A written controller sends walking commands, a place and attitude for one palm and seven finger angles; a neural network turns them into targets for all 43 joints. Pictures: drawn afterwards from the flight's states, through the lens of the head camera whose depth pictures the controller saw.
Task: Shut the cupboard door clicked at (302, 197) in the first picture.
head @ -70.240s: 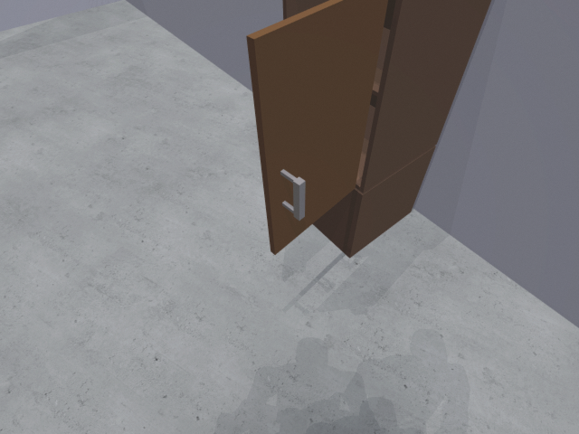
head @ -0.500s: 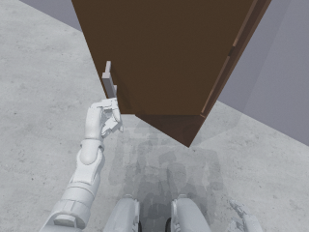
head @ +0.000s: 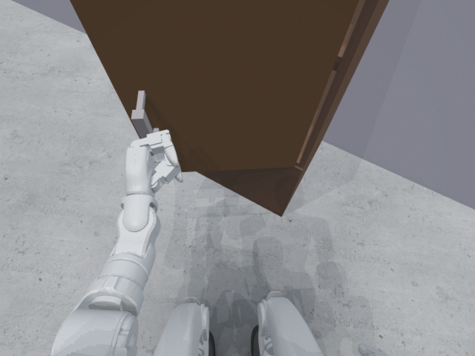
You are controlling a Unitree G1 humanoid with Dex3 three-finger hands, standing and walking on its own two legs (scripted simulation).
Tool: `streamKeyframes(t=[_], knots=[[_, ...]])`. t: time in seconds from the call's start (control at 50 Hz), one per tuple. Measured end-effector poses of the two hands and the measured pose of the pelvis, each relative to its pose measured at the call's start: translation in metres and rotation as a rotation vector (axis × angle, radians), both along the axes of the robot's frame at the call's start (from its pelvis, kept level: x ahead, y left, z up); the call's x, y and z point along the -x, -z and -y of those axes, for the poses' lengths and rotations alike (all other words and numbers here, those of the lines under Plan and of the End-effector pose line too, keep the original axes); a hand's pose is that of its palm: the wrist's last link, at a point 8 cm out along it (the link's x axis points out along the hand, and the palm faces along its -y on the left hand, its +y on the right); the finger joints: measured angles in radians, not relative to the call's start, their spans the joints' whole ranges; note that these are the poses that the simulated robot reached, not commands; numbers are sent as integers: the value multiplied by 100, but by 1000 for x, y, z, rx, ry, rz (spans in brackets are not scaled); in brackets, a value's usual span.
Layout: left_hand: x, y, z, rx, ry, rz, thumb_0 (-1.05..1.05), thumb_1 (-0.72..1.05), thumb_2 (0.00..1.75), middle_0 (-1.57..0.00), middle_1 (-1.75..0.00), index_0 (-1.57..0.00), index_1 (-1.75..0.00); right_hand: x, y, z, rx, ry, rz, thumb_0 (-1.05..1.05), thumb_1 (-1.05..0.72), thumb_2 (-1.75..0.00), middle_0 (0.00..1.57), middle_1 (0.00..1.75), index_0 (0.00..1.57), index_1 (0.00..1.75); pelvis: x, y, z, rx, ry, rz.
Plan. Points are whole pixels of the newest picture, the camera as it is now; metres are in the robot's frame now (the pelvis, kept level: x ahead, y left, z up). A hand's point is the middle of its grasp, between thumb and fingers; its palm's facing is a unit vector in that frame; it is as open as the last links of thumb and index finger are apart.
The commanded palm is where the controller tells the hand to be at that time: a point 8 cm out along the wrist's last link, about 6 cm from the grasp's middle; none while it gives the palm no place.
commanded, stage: bring the fist close to the handle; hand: left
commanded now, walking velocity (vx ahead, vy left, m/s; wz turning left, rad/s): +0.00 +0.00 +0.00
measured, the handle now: (148, 126) +0.51 +0.15 +0.02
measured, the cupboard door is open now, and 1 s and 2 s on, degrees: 33 23 7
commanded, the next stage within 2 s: push the door shut along its arc in 0.02 s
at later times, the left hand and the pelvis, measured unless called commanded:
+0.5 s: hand (175, 150) +0.46 +0.09 +0.02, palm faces -0.07 -1.00 -0.05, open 3.1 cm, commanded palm +0.45 +0.14 +0.02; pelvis -0.01 +0.00 -0.01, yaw +0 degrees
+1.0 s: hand (194, 121) +0.52 +0.06 +0.03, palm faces -0.23 -0.97 -0.03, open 3.1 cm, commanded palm +0.51 +0.11 +0.02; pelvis -0.01 +0.02 -0.03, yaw -1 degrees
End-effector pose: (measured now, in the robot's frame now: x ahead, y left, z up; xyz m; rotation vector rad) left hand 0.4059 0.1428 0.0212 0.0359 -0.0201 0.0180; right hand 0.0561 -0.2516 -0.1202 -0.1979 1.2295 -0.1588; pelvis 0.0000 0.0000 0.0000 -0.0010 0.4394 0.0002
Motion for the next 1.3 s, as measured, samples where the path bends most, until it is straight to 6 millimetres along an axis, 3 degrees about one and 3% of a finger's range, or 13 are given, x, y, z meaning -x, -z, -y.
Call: streamKeyframes(t=[0.22,0.38,0.68,0.88,1.06,1.3], knots=[[-3,2,1,2,23,-7,2,90,90,-130,-150,-130,-150,-26,-3,5,22,-27,61,0,-91,-90,20,29,20,30,2,2,1,2,-7,0],[-25,-1,-2,-10,63,9,2,90,90,-130,-150,-130,-150,-29,2,4,37,-26,66,0,-91,-90,20,29,20,30,4,8,-1,11,-14,-15],[-52,-3,-7,-23,132,-19,2,90,90,-130,-150,-130,-150,27,8,-1,44,28,-69,0,-91,-90,21,29,20,30,11,14,-8,30,-21,-34],[-82,-5,8,-12,211,-26,2,90,90,-129,-150,-130,-150,64,5,0,78,71,-143,0,-91,-90,21,29,20,30,15,22,-15,48,-19,-63],[-113,-6,31,3,263,-35,2,90,90,-129,-150,-130,-150,86,5,-8,76,122,-177,0,-91,-90,21,29,20,30,14,28,-18,54,1,-94],[-139,-5,32,-25,312,-58,-3,87,92,-129,-150,-130,-150,105,11,-22,33,150,-254,0,-91,-90,21,29,20,30,10,34,-16,57,6,-127]])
